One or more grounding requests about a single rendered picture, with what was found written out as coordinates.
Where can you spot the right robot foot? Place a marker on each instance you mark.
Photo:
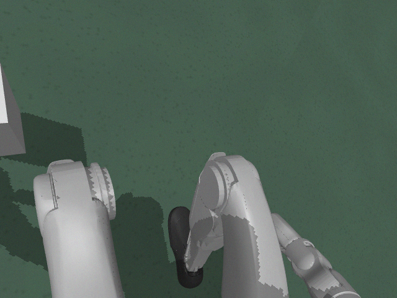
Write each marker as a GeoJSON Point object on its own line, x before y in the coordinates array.
{"type": "Point", "coordinates": [178, 228]}

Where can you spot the right robot arm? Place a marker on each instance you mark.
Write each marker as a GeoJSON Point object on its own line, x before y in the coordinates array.
{"type": "Point", "coordinates": [311, 266]}

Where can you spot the carton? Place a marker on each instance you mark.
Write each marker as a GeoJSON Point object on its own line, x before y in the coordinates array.
{"type": "Point", "coordinates": [11, 133]}

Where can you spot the right robot hand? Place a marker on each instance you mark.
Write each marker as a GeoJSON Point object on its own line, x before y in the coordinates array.
{"type": "Point", "coordinates": [286, 234]}

